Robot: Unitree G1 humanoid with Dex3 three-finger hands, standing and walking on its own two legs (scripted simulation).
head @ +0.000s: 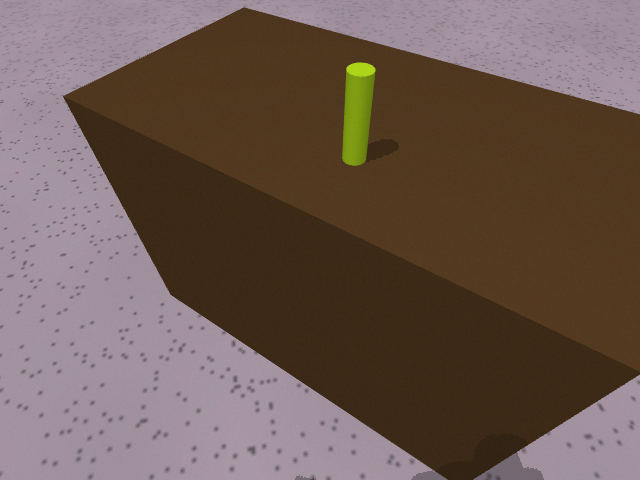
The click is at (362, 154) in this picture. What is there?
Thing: slim round
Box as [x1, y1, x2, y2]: [342, 63, 375, 165]
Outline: 367,63 353,63 347,66 346,68 342,159 346,163 352,165 362,163 365,160 375,70 373,66
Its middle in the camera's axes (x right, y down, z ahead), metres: +0.06 -0.21 +0.66
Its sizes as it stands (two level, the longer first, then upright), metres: 0.044 0.044 0.166
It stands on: a support 0.80 m high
